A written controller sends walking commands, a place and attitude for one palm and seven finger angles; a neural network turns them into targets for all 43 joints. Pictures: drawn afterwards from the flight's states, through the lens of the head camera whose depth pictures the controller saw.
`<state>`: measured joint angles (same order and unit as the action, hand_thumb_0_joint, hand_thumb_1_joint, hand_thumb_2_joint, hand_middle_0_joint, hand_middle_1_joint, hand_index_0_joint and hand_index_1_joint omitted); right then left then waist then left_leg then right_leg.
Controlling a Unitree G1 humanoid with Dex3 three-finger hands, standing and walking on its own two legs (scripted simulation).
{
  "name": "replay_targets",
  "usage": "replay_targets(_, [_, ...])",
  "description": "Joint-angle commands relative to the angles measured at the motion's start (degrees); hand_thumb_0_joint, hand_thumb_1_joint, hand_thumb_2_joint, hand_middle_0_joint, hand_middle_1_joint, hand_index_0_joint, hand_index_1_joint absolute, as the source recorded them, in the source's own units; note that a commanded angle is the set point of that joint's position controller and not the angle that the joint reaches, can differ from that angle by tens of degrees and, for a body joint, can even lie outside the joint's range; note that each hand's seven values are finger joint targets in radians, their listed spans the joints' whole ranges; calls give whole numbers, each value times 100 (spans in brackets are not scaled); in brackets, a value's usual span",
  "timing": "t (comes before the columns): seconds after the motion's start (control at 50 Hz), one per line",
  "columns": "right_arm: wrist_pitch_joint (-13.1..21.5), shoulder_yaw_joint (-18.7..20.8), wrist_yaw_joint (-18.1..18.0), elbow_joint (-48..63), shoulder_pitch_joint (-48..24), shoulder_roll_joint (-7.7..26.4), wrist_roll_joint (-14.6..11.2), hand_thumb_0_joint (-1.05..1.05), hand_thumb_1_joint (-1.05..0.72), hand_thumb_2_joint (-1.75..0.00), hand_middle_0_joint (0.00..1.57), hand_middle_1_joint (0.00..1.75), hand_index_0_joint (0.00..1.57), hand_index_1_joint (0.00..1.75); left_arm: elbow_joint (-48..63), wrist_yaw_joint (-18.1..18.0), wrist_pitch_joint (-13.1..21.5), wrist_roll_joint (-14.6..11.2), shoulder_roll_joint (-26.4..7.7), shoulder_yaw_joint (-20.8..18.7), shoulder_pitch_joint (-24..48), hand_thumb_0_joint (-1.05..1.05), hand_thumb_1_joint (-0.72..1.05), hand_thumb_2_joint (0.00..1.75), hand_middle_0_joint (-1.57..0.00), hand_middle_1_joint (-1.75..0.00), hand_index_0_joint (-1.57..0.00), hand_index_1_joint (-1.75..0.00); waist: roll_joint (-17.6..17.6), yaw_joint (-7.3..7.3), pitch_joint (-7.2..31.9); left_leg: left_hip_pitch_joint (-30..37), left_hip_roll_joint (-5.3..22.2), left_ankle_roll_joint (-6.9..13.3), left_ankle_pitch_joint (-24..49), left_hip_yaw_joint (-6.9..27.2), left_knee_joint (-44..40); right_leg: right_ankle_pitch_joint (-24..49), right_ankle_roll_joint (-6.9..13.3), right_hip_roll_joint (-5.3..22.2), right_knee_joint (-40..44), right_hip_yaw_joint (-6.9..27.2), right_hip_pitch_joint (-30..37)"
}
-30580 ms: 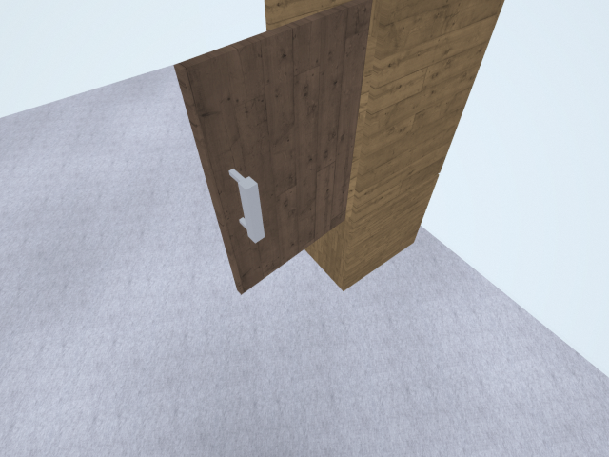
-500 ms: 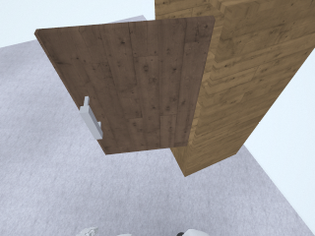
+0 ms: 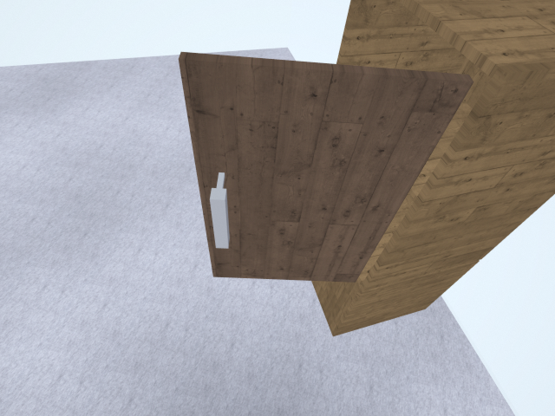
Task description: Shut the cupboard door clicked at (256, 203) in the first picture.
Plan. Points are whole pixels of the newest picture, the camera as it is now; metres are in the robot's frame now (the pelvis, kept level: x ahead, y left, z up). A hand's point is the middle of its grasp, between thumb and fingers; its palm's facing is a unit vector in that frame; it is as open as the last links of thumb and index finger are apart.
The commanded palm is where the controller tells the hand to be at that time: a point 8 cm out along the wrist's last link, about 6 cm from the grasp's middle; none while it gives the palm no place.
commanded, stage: come to a stop and stand still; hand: left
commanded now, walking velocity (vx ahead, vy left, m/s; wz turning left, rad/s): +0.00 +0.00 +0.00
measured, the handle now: (222, 211) +0.44 +0.15 -0.02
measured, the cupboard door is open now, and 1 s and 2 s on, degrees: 73 73 73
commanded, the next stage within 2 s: look again from close up in 0.68 s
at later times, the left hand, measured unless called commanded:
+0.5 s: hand out of the picture +0.01 +0.18 -0.17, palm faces -0.01 -0.98 -0.21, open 7.3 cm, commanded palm none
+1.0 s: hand out of the picture -0.03 +0.18 -0.17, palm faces -0.01 -0.98 -0.21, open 7.4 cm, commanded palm none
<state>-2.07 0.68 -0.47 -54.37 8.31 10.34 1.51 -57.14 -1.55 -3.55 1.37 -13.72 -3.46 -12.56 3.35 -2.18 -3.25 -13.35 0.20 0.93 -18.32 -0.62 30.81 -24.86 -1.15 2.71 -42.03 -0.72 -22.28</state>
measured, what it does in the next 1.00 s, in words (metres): steps on the spot: right foot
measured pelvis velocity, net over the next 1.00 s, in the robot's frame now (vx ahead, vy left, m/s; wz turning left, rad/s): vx -0.02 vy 0.02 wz -0.02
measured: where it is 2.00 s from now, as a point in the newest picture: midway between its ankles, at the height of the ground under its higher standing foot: outside the picture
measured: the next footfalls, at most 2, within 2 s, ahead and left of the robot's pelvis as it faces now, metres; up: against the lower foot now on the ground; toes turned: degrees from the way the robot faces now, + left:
right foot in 0.20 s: -0.03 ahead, -0.11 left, +0.00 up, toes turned +0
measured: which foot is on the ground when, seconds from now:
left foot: down 0.00-1.00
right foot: up 0.00-0.18, down 0.20-1.00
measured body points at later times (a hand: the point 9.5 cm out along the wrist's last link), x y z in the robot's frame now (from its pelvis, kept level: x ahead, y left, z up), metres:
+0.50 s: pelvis -0.02 +0.00 +0.01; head -0.02 +0.00 +0.46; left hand +0.02 +0.23 -0.15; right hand -0.04 -0.22 -0.15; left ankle -0.02 +0.11 -0.73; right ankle -0.07 -0.11 -0.73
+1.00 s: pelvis -0.02 +0.02 +0.00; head -0.01 +0.00 +0.45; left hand -0.02 +0.23 -0.15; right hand -0.02 -0.21 -0.16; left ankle -0.02 +0.11 -0.73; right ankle -0.06 -0.11 -0.73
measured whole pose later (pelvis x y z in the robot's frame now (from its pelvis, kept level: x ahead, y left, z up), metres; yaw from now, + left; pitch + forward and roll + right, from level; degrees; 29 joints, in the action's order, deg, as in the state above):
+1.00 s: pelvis -0.02 +0.02 +0.00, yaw -1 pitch -1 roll +0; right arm 0.8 -0.5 -1.4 -61.0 16.4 10.3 1.0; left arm -63.0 -2.4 1.4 0.9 -7.1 1.5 -17.9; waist -2.5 0.3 -1.4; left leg -13.6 -1.0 1.9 -16.0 -2.2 30.2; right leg -19.3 -0.7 0.6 -28.9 0.9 -9.1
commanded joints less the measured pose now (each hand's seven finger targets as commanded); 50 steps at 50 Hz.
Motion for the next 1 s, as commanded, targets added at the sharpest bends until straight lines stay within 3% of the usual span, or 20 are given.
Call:
replay_targets(0.0, [170, 148, -218, 277, 52, 930, 1, 0, -90, -90, 20, 30, 20, 30, 247, 13, 95, -29, -327, -56, -178, 0, 90, 90, -20, -30, -20, -30, -1515, 52, 175, -92, 1361, 765, 3538, 834, -1225, -103, 45, -180, -1109, 352, 140])
replay_targets(0.1, [207, 170, -216, -53, 496, 895, -49, 0, -90, -90, 20, 30, 20, 30, 146, 35, 190, -73, -204, 73, -70, 0, 90, 90, -20, -30, -20, -30, -1137, 203, 491, 709, 1281, 781, 3617, 897, -1077, 149, 23, -202, 438, 101, 625])
replay_targets(0.14, [225, 180, -211, -171, 570, 857, -102, 0, -90, -90, 20, 30, 20, 30, -13, 13, 249, -88, -178, 89, -362, 0, 90, 90, -20, -30, -20, -30, -908, 90, 689, 623, 1119, 582, 3290, 908, -838, 1167, 54, -183, 1659, 145, 1352])
replay_targets(0.16, [244, 173, -196, -205, 562, 775, -138, 0, -90, -90, 20, 30, 20, 30, -114, -13, 303, -79, -243, 91, -542, 0, 90, 90, -20, -30, -20, -30, -680, 63, 785, 482, 879, 360, 2815, 791, -668, 1931, 133, -21, 2110, 455, 1698])
replay_targets(0.18, [255, 152, -175, -219, 604, 624, -169, 0, -90, -90, 20, 30, 20, 30, -187, -39, 351, -69, -353, 101, -501, 0, 90, 90, -20, -30, -20, -30, -275, 169, 666, 237, 617, 124, 2134, 561, -609, 2517, 298, 344, 2155, 852, 1795])
replay_targets(0.2, [256, 114, -148, -254, 667, 492, -179, 0, -90, -90, 20, 30, 20, 30, -198, -41, 385, -68, -429, 107, -391, 0, 90, 90, -20, -30, -20, -30, -120, 246, 517, 185, 460, 2, 1573, 420, -769, 2890, 442, 632, 2154, 948, 1684])
replay_targets(0.22, [257, 103, -119, -316, 733, 489, -163, 0, -90, -90, 20, 30, 20, 30, -190, -32, 381, -74, -465, 141, -284, 0, 90, 90, -20, -30, -20, -30, -203, 308, 434, 377, 378, -49, 1385, 412, -934, 2673, 475, 674, 2096, 868, 1395])
replay_targets(0.24, [264, 109, -112, -379, 784, 519, -124, 0, -90, -90, 20, 30, 20, 30, -223, -30, 385, -71, -398, 135, -265, 0, 90, 90, -20, -30, -20, -30, -151, 302, 558, 543, 402, -38, 2145, 386, -894, 3059, 404, 460, 1911, 706, 1487])
replay_targets(0.26, [273, 101, -142, -480, 816, 581, -104, 0, -90, -90, 20, 30, 20, 30, -280, -58, 425, -95, -317, 144, -336, 0, 90, 90, -20, -30, -20, -30, 307, 285, 689, 686, 490, -31, 2410, 365, -800, 3312, 383, 353, 1858, 679, 1591])
replay_targets(0.3, [303, 103, -150, -584, 890, 586, -124, 0, -90, -90, 20, 30, 20, 30, -326, -80, 438, -97, -219, 188, -372, 0, 90, 90, -20, -30, -20, -30, 376, 276, 627, 786, 528, 5, 2308, 370, -897, 3022, 338, 348, 1993, 591, 1539])
replay_targets(0.4, [244, 35, -122, -812, 897, 511, -108, 0, -90, -90, 20, 30, 20, 30, -384, -69, 366, -93, -152, 211, -350, 0, 90, 90, -20, -30, -20, -30, 3, 229, -258, 428, 477, -7, 1197, 397, -1263, 1448, 304, 253, 2442, 665, 1098])
replay_targets(0.5, [213, 15, -126, -907, 1026, 416, -97, 0, -90, -90, 20, 30, 20, 30, -444, -51, 350, -90, -135, 211, -429, 0, 90, 90, -20, -30, -20, -30, -312, 229, -438, 261, 420, -31, 626, 368, -1417, 1039, 314, 227, 2600, 718, 1029])
replay_targets(0.74, [297, 3, -170, -959, 1210, 397, -104, 0, -90, -90, 20, 30, 20, 30, -584, -53, 423, -111, 24, 247, -636, 0, 90, 90, -20, -30, -20, -30, -229, 262, 19, 552, 501, -6, 1392, 403, -1272, 1721, 322, 231, 2462, 680, 1214])
replay_targets(0.76, [459, -35, -94, -598, 658, 502, -123, 0, -90, -90, 20, 30, 20, 30, -661, -292, 671, 35, -67, 329, -975, 0, 90, 90, -20, -30, -20, -30, -713, 93, 2, 239, 592, -97, 2424, 143, 22, 3828, 246, 518, 2201, 740, 1132])
replay_targets(0.78, [391, -35, -68, -456, 1026, 262, -98, 0, -90, -90, 20, 30, 20, 30, -404, -244, 668, -67, -345, 260, -811, 0, 90, 90, -20, -30, -20, -30, -754, 384, 298, 241, 406, -54, 820, 277, -287, 2347, 427, 617, 2151, 856, 1109])
replay_targets(0.8, [399, -41, -47, -464, 950, 267, -18, 0, -90, -90, 20, 30, 20, 30, -350, -183, 707, -59, -352, 253, -699, 0, 90, 90, -20, -30, -20, -30, -1239, 304, 202, 213, 292, -23, 972, 276, -401, 2809, 496, 579, 1999, 819, 1079])
replay_targets(0.82, [422, -38, -75, -470, 1197, 285, -42, 0, -90, -90, 20, 30, 20, 30, -392, -160, 683, -71, -258, 288, -676, 0, 90, 90, -20, -30, -20, -30, -1000, 387, 488, 245, 428, 34, 1214, 342, -467, 2212, 487, 375, 1807, 634, 1203])
replay_targets(0.84, [431, -41, -87, -449, 1188, 337, -55, 0, -90, -90, 20, 30, 20, 30, -402, -149, 666, -69, -113, 322, -786, 0, 90, 90, -20, -30, -20, -30, -785, 308, 519, 206, 456, 81, 1436, 412, -406, 1977, 452, 261, 1785, 590, 1223])
replay_targets(0.9, [441, -25, -106, -353, 1165, 386, -67, 0, -90, -90, 20, 30, 20, 30, -411, -148, 632, -54, 14, 360, -831, 0, 90, 90, -20, -30, -20, -30, -121, 285, 259, 120, 497, 141, 1559, 454, -455, 1817, 416, 200, 1757, 546, 1061])
replay_targets(0.98, [406, -18, -95, -337, 1053, 505, -79, 0, -90, -90, 20, 30, 20, 30, -344, -126, 553, -59, -2, 378, -777, 0, 90, 90, -20, -30, -20, -30, 44, 271, -199, -1, 467, 163, 996, 519, -708, 1085, 358, 140, 1791, 592, 712])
